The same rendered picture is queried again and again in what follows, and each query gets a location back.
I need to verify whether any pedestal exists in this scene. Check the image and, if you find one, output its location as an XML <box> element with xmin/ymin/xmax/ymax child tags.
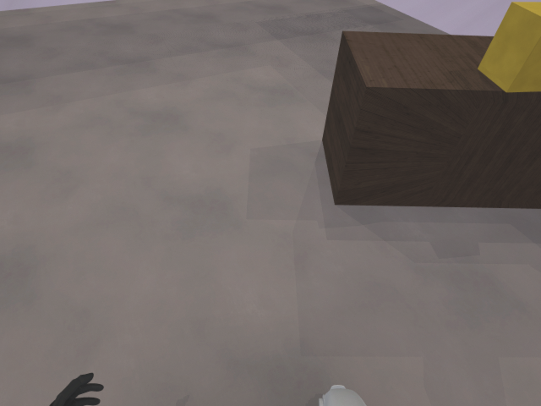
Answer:
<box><xmin>322</xmin><ymin>31</ymin><xmax>541</xmax><ymax>209</ymax></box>

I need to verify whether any robot left hand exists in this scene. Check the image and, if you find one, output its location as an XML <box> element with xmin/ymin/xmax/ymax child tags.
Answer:
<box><xmin>49</xmin><ymin>373</ymin><xmax>104</xmax><ymax>406</ymax></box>

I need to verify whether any carton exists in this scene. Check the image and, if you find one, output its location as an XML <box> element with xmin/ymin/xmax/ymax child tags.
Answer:
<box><xmin>478</xmin><ymin>2</ymin><xmax>541</xmax><ymax>92</ymax></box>

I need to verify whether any right robot thigh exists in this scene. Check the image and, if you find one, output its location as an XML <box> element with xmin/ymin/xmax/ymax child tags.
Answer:
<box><xmin>319</xmin><ymin>388</ymin><xmax>366</xmax><ymax>406</ymax></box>

